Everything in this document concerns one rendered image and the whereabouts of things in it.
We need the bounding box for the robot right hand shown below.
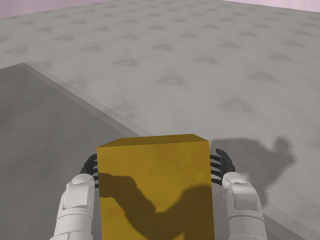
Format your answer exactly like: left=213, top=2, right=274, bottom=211
left=210, top=148, right=236, bottom=186

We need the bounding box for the right robot forearm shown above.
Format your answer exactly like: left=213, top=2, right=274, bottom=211
left=222, top=171, right=268, bottom=240

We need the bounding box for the left robot forearm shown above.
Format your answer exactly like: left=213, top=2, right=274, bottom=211
left=50, top=173, right=95, bottom=240

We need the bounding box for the robot left hand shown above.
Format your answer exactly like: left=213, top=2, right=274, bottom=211
left=80, top=153, right=99, bottom=188

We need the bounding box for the carton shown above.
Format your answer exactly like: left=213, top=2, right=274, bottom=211
left=96, top=134, right=215, bottom=240

